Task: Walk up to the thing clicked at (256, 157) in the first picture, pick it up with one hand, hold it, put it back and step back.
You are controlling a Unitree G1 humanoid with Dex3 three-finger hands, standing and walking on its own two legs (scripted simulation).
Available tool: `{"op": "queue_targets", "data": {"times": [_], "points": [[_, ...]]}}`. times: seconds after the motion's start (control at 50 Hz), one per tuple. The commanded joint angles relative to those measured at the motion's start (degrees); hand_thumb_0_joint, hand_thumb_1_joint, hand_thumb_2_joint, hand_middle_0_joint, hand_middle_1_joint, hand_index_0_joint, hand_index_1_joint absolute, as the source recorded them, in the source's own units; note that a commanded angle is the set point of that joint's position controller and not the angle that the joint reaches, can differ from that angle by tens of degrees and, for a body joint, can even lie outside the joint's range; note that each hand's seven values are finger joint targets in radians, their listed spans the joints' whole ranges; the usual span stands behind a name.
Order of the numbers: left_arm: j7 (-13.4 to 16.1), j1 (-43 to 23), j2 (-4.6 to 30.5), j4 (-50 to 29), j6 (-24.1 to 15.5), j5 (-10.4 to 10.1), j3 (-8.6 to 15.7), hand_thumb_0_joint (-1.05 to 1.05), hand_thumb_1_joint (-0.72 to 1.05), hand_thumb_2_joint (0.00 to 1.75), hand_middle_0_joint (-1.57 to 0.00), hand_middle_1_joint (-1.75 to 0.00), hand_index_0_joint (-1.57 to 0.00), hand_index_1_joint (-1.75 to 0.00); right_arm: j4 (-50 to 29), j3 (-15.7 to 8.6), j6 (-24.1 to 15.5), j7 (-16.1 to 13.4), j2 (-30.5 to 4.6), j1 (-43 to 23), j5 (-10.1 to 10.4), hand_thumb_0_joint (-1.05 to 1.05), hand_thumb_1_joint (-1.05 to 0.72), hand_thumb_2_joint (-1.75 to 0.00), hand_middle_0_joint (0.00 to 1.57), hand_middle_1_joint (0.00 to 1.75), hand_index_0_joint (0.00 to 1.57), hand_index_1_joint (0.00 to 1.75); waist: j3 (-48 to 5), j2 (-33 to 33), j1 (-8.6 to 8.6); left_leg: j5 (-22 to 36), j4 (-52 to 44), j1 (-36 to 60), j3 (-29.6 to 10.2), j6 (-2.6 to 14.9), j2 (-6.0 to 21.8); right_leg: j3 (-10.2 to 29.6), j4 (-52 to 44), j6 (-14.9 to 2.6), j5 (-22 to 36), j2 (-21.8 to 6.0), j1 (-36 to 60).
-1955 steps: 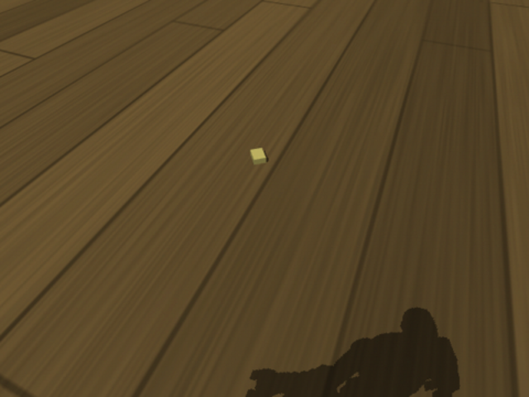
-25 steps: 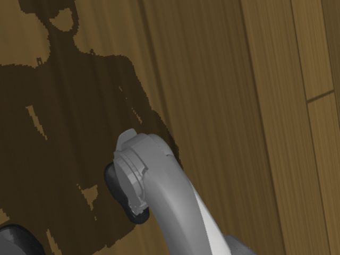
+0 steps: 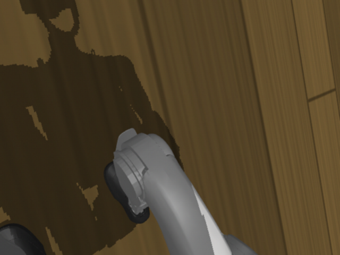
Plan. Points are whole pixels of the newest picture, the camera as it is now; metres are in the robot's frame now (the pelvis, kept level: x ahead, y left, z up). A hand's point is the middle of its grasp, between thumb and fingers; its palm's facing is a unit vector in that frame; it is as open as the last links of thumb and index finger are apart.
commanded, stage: close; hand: left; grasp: from above
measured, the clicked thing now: out of the picture +0.49 +0.37 -0.31
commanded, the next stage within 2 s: none
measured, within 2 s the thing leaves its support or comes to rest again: neither
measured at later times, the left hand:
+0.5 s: hand out of the picture +0.48 +0.37 -0.26, palm faces -0.27 -0.34 -0.90, open 12.1 cm
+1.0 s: hand out of the picture +0.48 +0.36 -0.26, palm faces -0.27 -0.34 -0.90, open 11.2 cm
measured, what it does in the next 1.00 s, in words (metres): stands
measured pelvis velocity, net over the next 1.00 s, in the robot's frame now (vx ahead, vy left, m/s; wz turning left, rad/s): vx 0.00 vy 0.00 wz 0.00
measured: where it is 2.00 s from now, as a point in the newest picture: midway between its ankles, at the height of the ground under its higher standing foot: (91, 232)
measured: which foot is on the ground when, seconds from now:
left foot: down 0.00-1.00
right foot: down 0.00-1.00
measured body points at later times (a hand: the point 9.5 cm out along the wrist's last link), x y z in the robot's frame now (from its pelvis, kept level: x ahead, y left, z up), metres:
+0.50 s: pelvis +0.00 +0.00 +0.00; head +0.32 +0.12 +0.29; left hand +0.49 +0.38 -0.21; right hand +0.01 -0.24 -0.05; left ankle +0.06 +0.14 -0.29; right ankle +0.12 -0.12 -0.29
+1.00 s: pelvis +0.00 +0.00 +0.00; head +0.32 +0.11 +0.29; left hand +0.49 +0.38 -0.21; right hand +0.01 -0.24 -0.05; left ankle +0.06 +0.14 -0.29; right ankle +0.12 -0.12 -0.29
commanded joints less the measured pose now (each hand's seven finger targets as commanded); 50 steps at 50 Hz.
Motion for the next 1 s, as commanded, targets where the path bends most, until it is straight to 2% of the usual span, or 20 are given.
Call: {"op": "queue_targets", "data": {"times": [0.0,0.06,0.08,0.18,0.22,0.24,0.32,0.4,0.44,0.48,0.56,0.58,0.62,0.66,0.72,0.8,0.84,0.9,0.92,0.98], "points": [[2.4,-12.3,12.0,-6.3,-0.1,0.7,-1.0,0.00,-0.31,0.79,-0.24,-0.91,-0.25,-0.89,3.2,-4.2,0.6,-0.1,-18.9,14.1,0.1,0.00,-0.90,-0.91,0.20,0.30,0.20,0.30,-37.8,34.9,-4.12,15.6,-12.9,28.6,5.0,0.64,2.6,-7.0,-11.2,-4.39,18.8,1.6,24.1],[2.0,-12.8,13.0,-8.5,-0.1,0.7,-0.7,0.00,-0.28,0.77,-0.27,-0.87,-0.28,-0.86,3.4,-4.2,0.7,-0.2,-19.1,14.3,0.1,0.00,-0.90,-0.91,0.20,0.30,0.20,0.30,-38.8,36.2,-4.09,16.4,-12.7,29.7,5.2,0.59,2.6,-6.6,-11.1,-4.34,19.5,1.6,24.9],[2.2,-12.9,13.3,-6.9,0.0,0.7,-0.5,0.00,-0.27,0.76,-0.26,-0.88,-0.28,-0.86,3.5,-4.2,0.6,-0.3,-18.9,14.1,0.1,0.00,-0.90,-0.90,0.20,0.30,0.20,0.30,-39.0,35.9,-3.51,16.2,-13.0,29.7,5.2,0.42,2.6,-6.7,-11.1,-4.47,19.2,1.8,24.8],[1.8,-12.9,11.7,-7.5,0.2,0.4,-1.0,0.00,-0.24,0.74,-0.29,-0.85,-0.30,-0.84,3.3,-4.3,0.7,-0.1,-18.5,14.4,0.1,0.00,-0.90,-0.90,0.20,0.30,0.20,0.30,-37.5,35.5,-4.07,15.4,-13.0,29.4,4.9,0.54,2.4,-7.0,-11.1,-4.62,17.9,1.6,22.8],[1.6,-11.8,11.8,-7.0,0.3,0.8,-1.3,0.00,-0.22,0.73,-0.31,-0.83,-0.32,-0.82,3.1,-4.3,0.7,-0.1,-19.0,13.7,0.3,0.00,-0.90,-0.90,0.20,0.30,0.20,0.30,-38.2,35.3,-3.90,16.0,-12.6,30.0,4.8,0.53,2.6,-6.9,-11.2,-4.55,18.3,1.6,22.7],[1.7,-12.2,12.5,-9.5,0.1,0.8,-0.6,0.00,-0.22,0.72,-0.32,-0.82,-0.33,-0.81,3.5,-4.4,0.7,0.0,-18.9,14.5,0.3,0.00,-0.90,-0.90,0.20,0.30,0.20,0.30,-39.1,36.7,-3.84,17.5,-12.8,31.4,4.6,0.35,2.7,-6.8,-10.7,-4.60,19.1,1.5,22.9],[1.5,-11.1,12.3,-7.6,0.0,0.3,-0.9,0.00,-0.18,0.69,-0.34,-0.80,-0.35,-0.78,3.6,-4.4,0.8,0.0,-18.8,14.6,0.1,0.00,-0.90,-0.90,0.20,0.30,0.20,0.30,-39.5,35.6,-3.62,17.1,-12.6,29.8,5.2,0.52,2.7,-6.5,-11.1,-4.30,20.1,1.8,25.9],[1.5,-11.9,12.2,-7.5,0.0,0.5,-0.9,0.00,-0.17,0.69,-0.35,-0.79,-0.36,-0.77,3.5,-4.4,0.8,0.0,-18.5,14.1,0.2,0.00,-0.90,-0.90,0.20,0.30,0.20,0.30,-38.5,36.2,-3.26,17.0,-12.6,30.6,5.0,0.43,2.5,-6.8,-10.8,-4.65,19.0,1.7,23.1],[1.8,-12.0,11.7,-7.3,-0.3,0.5,-1.2,0.00,-0.13,0.65,-0.37,-0.77,-0.39,-0.75,3.4,-4.5,0.8,-0.1,-19.0,14.2,-0.2,0.00,-0.90,-0.90,0.20,0.30,0.20,0.30,-38.7,35.7,-3.97,16.2,-12.5,29.9,5.0,0.54,2.5,-6.9,-11.0,-4.47,19.2,1.8,24.8],[2.1,-12.8,12.4,-8.6,-0.4,0.7,-0.5,0.00,-0.14,0.65,-0.36,-0.78,-0.38,-0.76,3.6,-4.3,0.5,0.1,-18.8,14.4,0.2,0.00,-0.90,-0.90,0.20,0.30,0.20,0.30,-38.1,36.1,-3.70,17.1,-12.7,30.3,4.8,0.40,2.5,-7.0,-10.6,-4.64,19.2,1.5,22.9],[2.4,-12.2,12.0,-7.8,-0.3,1.2,-0.9,0.00,-0.08,0.61,-0.41,-0.75,-0.43,-0.72,3.4,-4.1,0.5,0.1,-18.9,14.3,0.1,0.00,-0.90,-0.90,0.20,0.30,0.20,0.30,-38.5,36.8,-4.07,18.2,-12.8,31.6,4.4,0.26,2.7,-7.0,-10.6,-4.68,19.8,1.5,22.4],[2.5,-11.8,11.4,-6.1,-0.4,0.4,-1.1,0.00,-0.06,0.59,-0.41,-0.75,-0.44,-0.72,3.2,-4.4,0.5,0.1,-18.8,14.0,-0.3,0.00,-0.90,-0.90,0.20,0.30,0.20,0.30,-38.0,35.2,-3.97,16.0,-12.9,29.8,5.0,0.49,2.5,-6.7,-11.1,-4.56,19.0,1.8,24.3],[2.6,-11.7,12.6,-7.0,-0.4,0.8,-0.5,0.00,-0.08,0.61,-0.41,-0.74,-0.43,-0.72,3.6,-4.3,0.4,0.1,-19.0,14.5,-0.1,0.00,-0.90,-0.90,0.20,0.30,0.20,0.30,-38.8,35.9,-3.72,17.0,-12.5,29.8,5.3,0.54,2.6,-6.6,-11.1,-4.44,19.9,1.7,24.8],[2.3,-12.2,12.8,-7.8,-0.5,0.2,-0.4,0.00,-0.07,0.60,-0.40,-0.75,-0.43,-0.72,3.6,-4.6,0.2,0.0,-18.9,13.9,-0.2,0.00,-0.90,-0.90,0.20,0.30,0.20,0.30,-38.3,35.8,-3.48,15.9,-12.4,29.6,5.5,0.63,2.5,-6.4,-11.1,-4.46,18.9,1.7,24.4],[2.1,-12.0,13.2,-7.3,-0.4,0.5,-0.5,0.00,-0.05,0.59,-0.43,-0.73,-0.45,-0.70,3.3,-4.6,0.1,-0.1,-18.9,13.5,0.0,0.00,-0.90,-0.90,0.20,0.30,0.20,0.30,-38.4,34.7,-3.16,14.3,-12.3,28.6,5.5,0.77,2.3,-6.4,-11.3,-4.54,17.6,1.8,24.1],[2.3,-12.6,12.9,-8.3,-0.5,1.3,-0.4,0.00,-0.02,0.56,-0.46,-0.69,-0.48,-0.67,3.7,-4.6,0.0,-0.1,-19.0,13.9,0.3,0.00,-0.90,-0.90,0.20,0.30,0.20,0.30,-39.0,37.3,-3.39,17.4,-13.0,32.0,4.6,0.09,2.6,-7.1,-10.3,-4.83,18.8,1.5,22.4],[2.0,-11.5,11.6,-7.3,-0.4,0.7,-1.3,0.00,0.01,0.54,-0.47,-0.68,-0.50,-0.65,3.1,-4.6,0.2,-0.2,-18.7,13.9,0.2,0.00,-0.90,-0.90,0.20,0.30,0.20,0.30,-38.2,34.6,-3.71,16.4,-12.4,29.8,5.1,0.65,2.5,-6.4,-10.9,-4.40,19.3,1.8,24.1],[2.6,-11.8,13.0,-5.5,-0.7,0.6,-0.5,0.00,0.02,0.54,-0.47,-0.68,-0.50,-0.65,4.0,-4.4,0.1,-0.3,-19.0,13.8,0.0,0.00,-0.89,-0.90,0.20,0.30,0.20,0.30,-38.0,34.7,-3.58,14.5,-12.6,28.8,5.1,0.65,2.6,-7.0,-11.2,-4.49,17.8,1.7,24.0],[2.6,-12.6,13.6,-7.2,-1.0,0.5,-0.4,0.00,0.02,0.53,-0.48,-0.67,-0.51,-0.64,3.1,-5.2,0.0,-0.5,-19.7,13.5,-0.2,0.00,-0.90,-0.90,0.20,0.30,0.20,0.30,-38.1,34.7,-3.48,13.3,-12.7,28.6,5.7,0.77,2.3,-6.6,-11.7,-4.48,17.2,1.9,25.2],[2.0,-11.9,13.2,-6.3,-0.8,0.6,-0.6,0.00,0.04,0.52,-0.49,-0.67,-0.51,-0.64,3.6,-4.2,-0.1,-0.3,-18.9,13.5,0.0,0.00,-0.89,-0.90,0.20,0.30,0.20,0.30,-37.3,34.8,-3.39,14.4,-12.6,28.3,5.4,0.68,2.4,-6.8,-11.1,-4.48,17.5,1.5,23.8]]}}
